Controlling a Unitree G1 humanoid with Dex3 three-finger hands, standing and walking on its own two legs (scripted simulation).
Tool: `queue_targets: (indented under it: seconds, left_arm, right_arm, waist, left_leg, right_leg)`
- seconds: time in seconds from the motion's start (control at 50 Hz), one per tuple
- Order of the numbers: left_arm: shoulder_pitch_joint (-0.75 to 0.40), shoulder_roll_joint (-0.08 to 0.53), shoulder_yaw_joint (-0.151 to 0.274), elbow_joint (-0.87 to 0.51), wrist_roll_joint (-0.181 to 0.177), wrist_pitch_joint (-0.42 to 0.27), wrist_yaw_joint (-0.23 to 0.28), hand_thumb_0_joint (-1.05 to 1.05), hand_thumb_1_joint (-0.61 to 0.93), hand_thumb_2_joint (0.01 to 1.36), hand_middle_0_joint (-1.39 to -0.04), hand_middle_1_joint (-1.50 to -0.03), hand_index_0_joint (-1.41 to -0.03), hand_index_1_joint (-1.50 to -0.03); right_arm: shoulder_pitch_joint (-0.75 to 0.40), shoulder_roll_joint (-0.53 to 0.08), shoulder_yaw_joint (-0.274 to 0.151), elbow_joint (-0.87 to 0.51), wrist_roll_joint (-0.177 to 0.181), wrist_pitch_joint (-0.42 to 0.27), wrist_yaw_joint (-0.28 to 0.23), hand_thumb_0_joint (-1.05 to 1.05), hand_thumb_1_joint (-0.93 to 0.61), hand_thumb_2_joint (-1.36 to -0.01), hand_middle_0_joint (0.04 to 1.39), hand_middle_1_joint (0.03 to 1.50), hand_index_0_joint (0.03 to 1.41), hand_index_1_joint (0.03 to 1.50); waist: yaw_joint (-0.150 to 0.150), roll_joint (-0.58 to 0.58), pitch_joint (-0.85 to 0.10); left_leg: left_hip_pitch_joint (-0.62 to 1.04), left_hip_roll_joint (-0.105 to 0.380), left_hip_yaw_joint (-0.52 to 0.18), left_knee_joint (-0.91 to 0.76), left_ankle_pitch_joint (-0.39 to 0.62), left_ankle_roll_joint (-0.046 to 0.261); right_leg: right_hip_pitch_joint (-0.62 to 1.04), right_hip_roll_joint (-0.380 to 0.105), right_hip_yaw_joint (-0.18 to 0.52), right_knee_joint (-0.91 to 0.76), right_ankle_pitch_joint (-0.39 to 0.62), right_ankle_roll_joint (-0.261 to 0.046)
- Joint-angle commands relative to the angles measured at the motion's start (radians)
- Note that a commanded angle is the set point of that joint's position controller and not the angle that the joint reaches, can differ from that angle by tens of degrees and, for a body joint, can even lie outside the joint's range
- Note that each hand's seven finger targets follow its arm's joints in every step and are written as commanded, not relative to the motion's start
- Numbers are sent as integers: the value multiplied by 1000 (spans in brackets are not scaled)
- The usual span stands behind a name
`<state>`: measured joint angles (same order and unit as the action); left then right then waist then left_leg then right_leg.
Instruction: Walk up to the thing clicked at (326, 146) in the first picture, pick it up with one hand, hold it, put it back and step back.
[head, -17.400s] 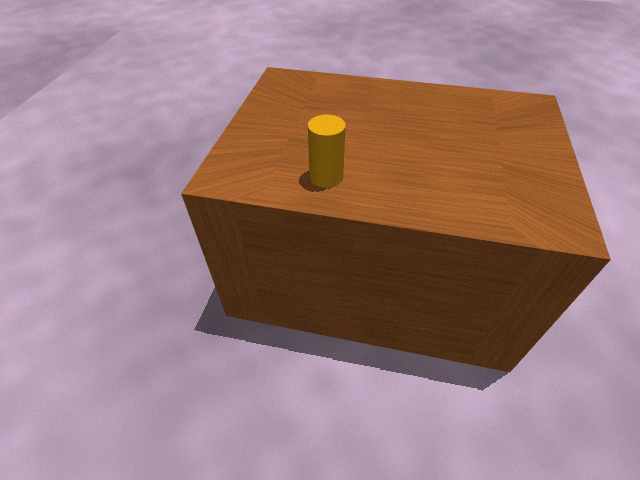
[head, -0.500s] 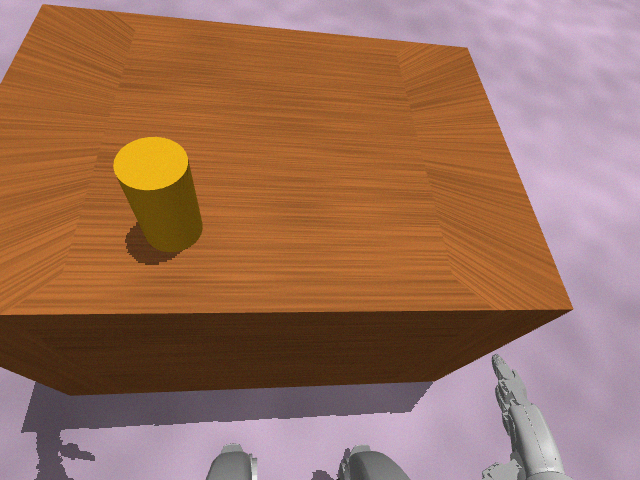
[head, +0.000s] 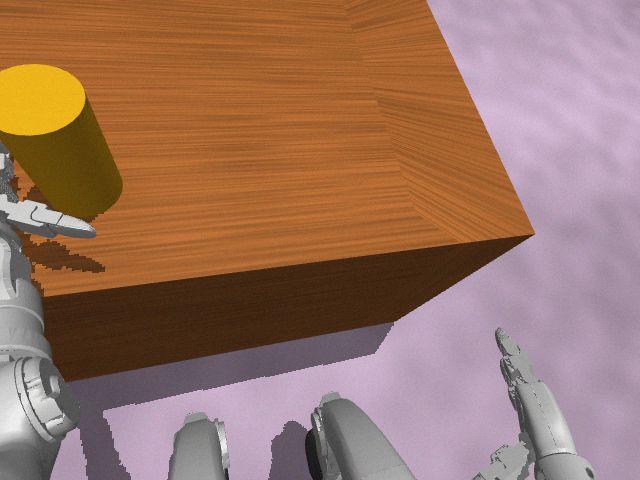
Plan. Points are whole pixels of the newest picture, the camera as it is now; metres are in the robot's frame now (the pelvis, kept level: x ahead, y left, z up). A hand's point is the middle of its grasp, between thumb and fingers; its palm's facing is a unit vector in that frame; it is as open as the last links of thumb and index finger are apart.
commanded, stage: close in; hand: left
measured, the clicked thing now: (63, 149) +0.53 +0.22 +0.02
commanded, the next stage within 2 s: close in 0.44 s
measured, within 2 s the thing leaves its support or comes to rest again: leaves its support in 1.90 s
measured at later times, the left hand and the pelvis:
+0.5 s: hand (61, 163) +0.50 +0.22 +0.02, palm faces +0.26 -0.97 +0.03, open 17.6 cm; pelvis +0.00 -0.02 +0.00, yaw +2 degrees
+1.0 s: hand (61, 166) +0.51 +0.22 +0.02, palm faces +0.25 -0.97 +0.02, open 15.0 cm; pelvis +0.00 -0.01 +0.00, yaw +2 degrees
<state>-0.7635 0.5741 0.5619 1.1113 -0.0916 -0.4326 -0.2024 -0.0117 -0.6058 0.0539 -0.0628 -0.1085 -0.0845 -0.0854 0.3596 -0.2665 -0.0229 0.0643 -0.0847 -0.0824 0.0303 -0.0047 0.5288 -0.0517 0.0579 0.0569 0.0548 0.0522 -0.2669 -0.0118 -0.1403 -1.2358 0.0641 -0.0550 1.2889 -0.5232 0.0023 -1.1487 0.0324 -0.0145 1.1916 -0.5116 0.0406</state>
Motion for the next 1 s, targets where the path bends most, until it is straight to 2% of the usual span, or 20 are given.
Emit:
queue_targets:
  seconds: [0.0,0.02,0.04,0.06,0.12,0.16,0.24,0.3,0.38,0.42,0.46,0.52,0.58,0.62,0.74,0.84,0.86,0.92,0.94,0.98]
  left_arm:
    - [-384,350,65,-285,16,-117,112,0,-550,116,-106,-155,-136,-133]
    - [-369,366,82,-290,25,-119,127,0,-543,110,-111,-152,-141,-129]
    - [-377,272,17,-271,25,-119,122,0,-543,111,-112,-152,-141,-130]
    - [-368,290,37,-267,25,-117,125,0,-538,112,-110,-153,-141,-129]
    - [-340,245,-8,-179,34,-98,105,0,-560,100,-131,-156,-162,-131]
    - [-374,152,-73,-154,23,-89,83,0,-581,82,-119,-134,-149,-111]
    - [-409,205,-61,-150,20,-81,85,0,-611,29,-61,-69,-91,-46]
    - [-440,175,-89,-174,28,-85,102,0,-611,14,-57,-53,-85,-32]
    - [-485,188,-87,-255,30,-96,125,0,-611,0,-68,-43,-95,-22]
    - [-460,150,-99,-206,28,-99,133,0,-611,0,-75,-48,-101,-28]
    - [-435,194,-74,-210,41,-103,148,0,-611,0,-76,-51,-97,-36]
    - [-470,92,-143,-228,40,-111,131,0,-611,0,-85,-52,-107,-37]
    - [-417,138,-114,-176,38,-107,126,0,-611,38,-264,-169,-276,-154]
    - [-406,131,-112,-150,34,-111,117,0,-588,93,-361,-249,-383,-230]
    - [-426,112,-123,-140,38,-133,130,0,-560,122,-435,-315,-467,-287]
    - [-426,110,-128,-159,47,-141,132,0,-530,174,-515,-367,-539,-346]
    - [-470,166,-104,-221,47,-146,135,0,-521,189,-532,-388,-555,-368]
    - [-439,103,-138,-158,45,-131,136,0,-471,257,-603,-459,-625,-441]
    - [-436,169,-95,-158,47,-132,145,0,-464,279,-609,-469,-628,-455]
    - [-440,148,-103,-128,50,-134,152,0,-422,289,-645,-491,-665,-475]
  right_arm:
    - [-14,-199,-147,-228,2,-20,-12,0,551,-45,50,51,50,51]
    - [-1,-200,-151,-228,5,-11,-15,0,549,-45,50,51,50,51]
    - [-1,-173,-135,-240,5,-4,-12,0,547,-45,50,51,50,51]
    - [28,-177,-140,-233,8,2,-13,0,546,-45,50,50,50,50]
    - [65,-148,-101,-220,14,13,-11,0,544,-44,50,50,50,50]
    - [67,-125,-80,-225,19,16,-9,0,546,-44,50,50,50,50]
    - [103,-163,-108,-227,22,20,-7,0,555,-42,50,50,50,50]
    - [82,-168,-122,-257,20,19,-3,0,556,-42,50,50,49,50]
    - [82,-152,-105,-286,19,24,3,0,546,-44,50,50,49,50]
    - [68,-137,-91,-264,16,23,4,0,535,-46,50,50,49,50]
    - [39,-155,-109,-281,13,27,1,0,527,-50,50,50,49,50]
    - [45,-114,-70,-274,9,27,6,0,524,-50,50,50,49,50]
    - [31,-168,-118,-323,12,27,-4,0,529,-45,49,50,49,50]
    - [71,-150,-98,-298,12,33,-2,0,534,-43,49,50,49,50]
    - [132,-160,-114,-306,12,34,7,0,537,-40,50,49,49,50]
    - [91,-150,-98,-327,9,32,17,0,526,-43,49,49,49,49]
    - [77,-156,-107,-354,14,33,17,0,524,-43,49,49,49,49]
    - [56,-152,-103,-377,12,34,17,0,523,-44,49,49,49,49]
    - [73,-166,-115,-353,12,38,13,0,523,-45,49,49,49,49]
    - [69,-162,-112,-338,9,41,12,0,521,-45,49,49,49,49]
  waist:
    - [89,277,-637]
    - [94,256,-651]
    - [70,232,-640]
    - [65,219,-643]
    - [36,182,-573]
    - [10,159,-530]
    - [16,189,-466]
    - [8,231,-475]
    - [17,276,-564]
    - [19,268,-516]
    - [37,273,-558]
    - [14,280,-568]
    - [12,217,-584]
    - [2,195,-539]
    - [-37,179,-487]
    - [-8,255,-521]
    - [8,271,-574]
    - [-1,266,-539]
    - [4,272,-528]
    - [-10,253,-483]
  left_leg:
    - [496,-21,-23,-143,399,-3]
    - [486,-23,-16,-143,390,2]
    - [464,-23,-16,-140,386,3]
    - [466,-20,-16,-140,395,4]
    - [423,-21,-10,-129,383,8]
    - [394,-24,-3,-130,356,11]
    - [421,-30,4,-145,269,7]
    - [456,-32,1,-152,258,1]
    - [544,-26,-9,-149,336,-5]
    - [503,-28,-11,-149,330,-6]
    - [500,-31,-4,-139,366,-1]
    - [530,-24,-8,-132,424,-6]
    - [499,-29,3,-130,403,5]
    - [467,-31,9,-129,374,9]
    - [445,-38,13,-121,332,18]
    - [507,-30,-6,-131,393,-3]
    - [518,-34,-1,-131,387,0]
    - [514,-29,-6,-145,363,-7]
    - [503,-28,-5,-142,354,-5]
    - [458,-29,-6,-146,310,-2]
  right_leg:
    - [225,19,-37,-74,290,-67]
    - [250,19,-31,-76,297,-63]
    - [256,21,-29,-78,308,-62]
    - [258,22,-30,-76,319,-61]
    - [221,21,-25,-83,329,-55]
    - [211,17,-19,-94,332,-51]
    - [151,12,-16,-117,248,-53]
    - [138,9,-21,-117,234,-58]
    - [157,10,-31,-108,263,-63]
    - [158,10,-34,-103,267,-62]
    - [195,7,-26,-101,306,-61]
    - [172,9,-30,-92,335,-64]
    - [232,7,-19,-108,372,-54]
    - [225,7,-12,-113,367,-50]
    - [188,3,0,-119,346,-43]
    - [163,7,-26,-92,332,-59]
    - [193,6,-20,-96,337,-57]
    - [179,10,-25,-96,305,-62]
    - [175,10,-23,-99,299,-60]
    - [166,11,-22,-103,273,-59]
